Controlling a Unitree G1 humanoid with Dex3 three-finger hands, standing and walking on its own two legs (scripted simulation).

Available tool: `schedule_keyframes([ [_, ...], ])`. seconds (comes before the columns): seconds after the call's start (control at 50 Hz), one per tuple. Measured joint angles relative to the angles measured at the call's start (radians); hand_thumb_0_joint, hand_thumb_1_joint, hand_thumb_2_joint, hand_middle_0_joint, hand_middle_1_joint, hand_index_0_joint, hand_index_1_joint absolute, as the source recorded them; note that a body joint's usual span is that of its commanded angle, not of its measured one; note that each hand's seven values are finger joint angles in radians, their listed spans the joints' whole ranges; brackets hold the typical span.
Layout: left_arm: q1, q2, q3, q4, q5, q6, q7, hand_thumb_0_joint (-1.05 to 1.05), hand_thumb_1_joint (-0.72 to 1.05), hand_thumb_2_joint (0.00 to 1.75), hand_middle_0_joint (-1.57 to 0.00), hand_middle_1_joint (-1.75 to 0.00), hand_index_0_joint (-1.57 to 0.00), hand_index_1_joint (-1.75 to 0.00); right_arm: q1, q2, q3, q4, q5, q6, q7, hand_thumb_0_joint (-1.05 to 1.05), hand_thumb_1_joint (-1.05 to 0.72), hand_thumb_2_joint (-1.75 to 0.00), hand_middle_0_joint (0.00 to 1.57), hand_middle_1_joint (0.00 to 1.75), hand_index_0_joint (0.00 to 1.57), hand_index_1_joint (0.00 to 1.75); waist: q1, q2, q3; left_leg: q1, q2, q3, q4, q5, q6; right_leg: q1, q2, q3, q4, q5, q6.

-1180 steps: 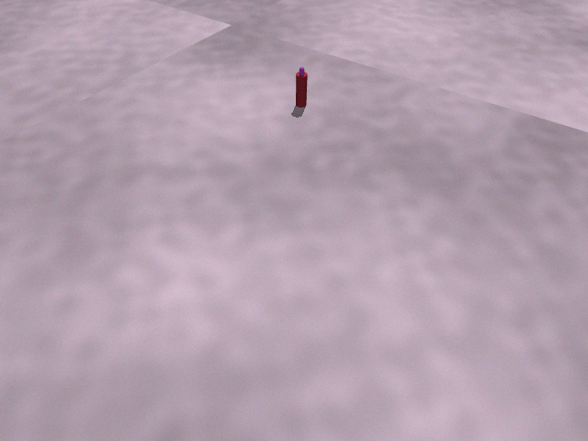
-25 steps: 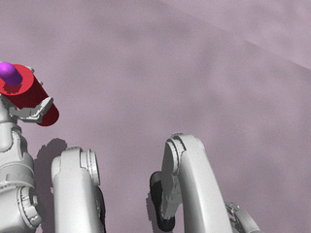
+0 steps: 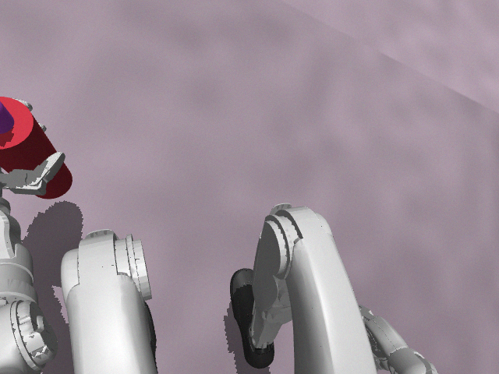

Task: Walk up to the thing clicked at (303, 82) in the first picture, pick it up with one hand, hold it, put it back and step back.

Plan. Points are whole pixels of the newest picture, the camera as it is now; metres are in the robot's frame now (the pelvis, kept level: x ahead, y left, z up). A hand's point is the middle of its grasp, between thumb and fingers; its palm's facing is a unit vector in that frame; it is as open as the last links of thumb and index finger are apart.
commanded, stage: lower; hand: left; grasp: from the side
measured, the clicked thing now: (24, 151) +0.45 +0.27 -0.10
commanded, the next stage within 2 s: loosen in 1.02 s
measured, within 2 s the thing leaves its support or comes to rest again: rests again in 1.68 s
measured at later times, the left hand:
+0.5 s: hand (35, 160) +0.45 +0.27 -0.15, palm faces +0.24 -0.97 -0.01, open 9.5 cm
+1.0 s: hand (45, 164) +0.46 +0.26 -0.18, palm faces +0.24 -0.97 -0.02, open 9.5 cm
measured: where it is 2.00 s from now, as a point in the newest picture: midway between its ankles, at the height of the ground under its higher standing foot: (200, 351)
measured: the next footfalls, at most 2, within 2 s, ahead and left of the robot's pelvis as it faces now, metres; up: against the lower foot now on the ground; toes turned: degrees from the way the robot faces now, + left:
none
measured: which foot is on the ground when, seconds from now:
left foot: down 0.00-1.00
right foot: down 0.00-1.00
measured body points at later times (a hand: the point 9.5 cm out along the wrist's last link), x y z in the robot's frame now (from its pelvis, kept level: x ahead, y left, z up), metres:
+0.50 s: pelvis +0.00 +0.01 -0.01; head +0.24 +0.13 +0.34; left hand +0.43 +0.32 -0.15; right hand +0.10 -0.27 -0.08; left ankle +0.08 +0.12 -0.28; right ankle +0.11 -0.11 -0.28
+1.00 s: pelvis -0.01 +0.01 -0.02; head +0.25 +0.15 +0.32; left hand +0.44 +0.31 -0.17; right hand +0.11 -0.26 -0.07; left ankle +0.08 +0.12 -0.28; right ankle +0.11 -0.11 -0.28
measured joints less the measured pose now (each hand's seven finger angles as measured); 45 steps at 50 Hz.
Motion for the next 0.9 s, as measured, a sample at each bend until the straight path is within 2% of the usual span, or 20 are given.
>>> schedule_keyframes([
  [0.06, 0.003, 0.009, -0.003, -0.001, 0.0, -0.005, 0.006, 0.01, -0.32, 1.12, -0.77, -1.01, -0.75, -1.03, 0.0, -0.001, 0.01, -0.003, -0.004, 0.003, 0.002, 0.0, -0.92, -0.91, 0.2, 0.3, 0.2, 0.3, -0.004, -0.004, 0.008, -0.001, -0.001, -0.003, 0.004, 0.0, 0.0, 0.002, 0.0, -0.003, 0.002, 0.0, 0.001],
  [0.16, -0.016, 0.037, 0.001, 0.079, -0.016, -0.036, 0.02, 0.01, -0.32, 1.12, -0.77, -1.01, -0.75, -1.03, -0.016, -0.009, 0.043, -0.002, -0.015, 0.004, 0.007, 0.0, -0.93, -0.91, 0.2, 0.3, 0.2, 0.3, -0.015, -0.007, 0.033, 0.0, 0.0, -0.017, 0.018, 0.0, 0.002, 0.009, 0.004, -0.014, 0.004, 0.006, 0.004],
  [0.28, -0.014, 0.097, 0.014, 0.125, 0.006, -0.072, 0.017, 0.01, -0.32, 1.12, -0.77, -1.01, -0.76, -1.02, -0.036, -0.014, 0.083, -0.017, -0.038, 0.007, 0.014, 0.0, -0.92, -0.91, 0.2, 0.3, 0.2, 0.3, -0.035, -0.039, 0.08, -0.001, 0.003, -0.043, 0.047, -0.003, 0.001, 0.013, 0.013, -0.035, 0.015, 0.016, 0.007],
  [0.4, -0.006, 0.121, 0.043, 0.114, -0.02, -0.1, 0.022, 0.01, -0.33, 1.13, -0.77, -1.0, -0.76, -1.02, -0.046, -0.022, 0.12, -0.026, -0.057, 0.002, 0.015, 0.0, -0.92, -0.91, 0.2, 0.3, 0.2, 0.3, -0.041, -0.078, 0.112, 0.002, 0.001, -0.062, 0.07, -0.011, -0.002, 0.024, 0.016, -0.05, 0.024, 0.013, 0.009],
  [0.6, -0.011, 0.17, 0.014, 0.138, 0.003, -0.12, 0.039, 0.01, -0.33, 1.13, -0.78, -1.0, -0.76, -1.02, -0.092, -0.04, 0.156, -0.046, -0.088, 0.004, 0.015, 0.0, -0.92, -0.91, 0.2, 0.3, 0.2, 0.3, -0.047, -0.092, 0.157, 0.015, 0.0, -0.083, 0.087, -0.017, 0.008, 0.055, 0.024, -0.066, 0.018, 0.013, 0.024],
  [0.8, -0.008, 0.202, 0.037, 0.195, 0.0, -0.154, 0.067, 0.01, -0.33, 1.13, -0.78, -1.0, -0.76, -1.02, -0.119, -0.047, 0.207, -0.079, -0.109, 0.007, 0.017, 0.0, -0.91, -0.9, 0.2, 0.3, 0.2, 0.3, -0.06, -0.117, 0.18, 0.026, 0.001, -0.115, 0.109, -0.016, 0.004, 0.071, 0.033, -0.09, 0.02, 0.029, 0.026],
  [0.9, -0.009, 0.227, 0.035, 0.207, 0.005, -0.17, 0.076, 0.01, -0.33, 1.13, -0.78, -1.0, -0.76, -1.01, -0.13, -0.051, 0.227, -0.084, -0.119, 0.005, 0.017, 0.0, -0.91, -0.9, 0.2, 0.3, 0.2, 0.3, -0.062, -0.129, 0.2, 0.026, 0.001, -0.125, 0.117, -0.014, 0.006, 0.075, 0.037, -0.097, 0.02, 0.034, 0.031],
])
